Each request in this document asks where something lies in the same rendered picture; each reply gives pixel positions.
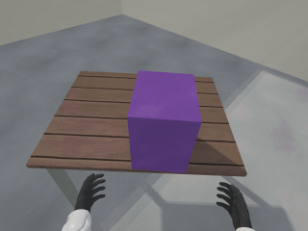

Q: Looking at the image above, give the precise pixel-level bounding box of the robot left hand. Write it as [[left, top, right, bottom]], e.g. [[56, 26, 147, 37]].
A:
[[74, 173, 106, 212]]

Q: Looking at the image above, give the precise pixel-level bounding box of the table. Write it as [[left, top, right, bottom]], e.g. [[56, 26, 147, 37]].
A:
[[26, 70, 247, 208]]

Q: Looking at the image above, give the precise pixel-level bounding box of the robot left forearm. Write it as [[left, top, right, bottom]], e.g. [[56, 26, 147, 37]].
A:
[[62, 209, 91, 231]]

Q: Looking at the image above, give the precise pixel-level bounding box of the carton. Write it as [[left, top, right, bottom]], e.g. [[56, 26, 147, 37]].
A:
[[127, 70, 202, 173]]

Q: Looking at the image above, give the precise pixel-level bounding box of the robot right hand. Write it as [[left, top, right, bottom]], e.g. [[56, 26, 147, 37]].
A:
[[216, 182, 252, 230]]

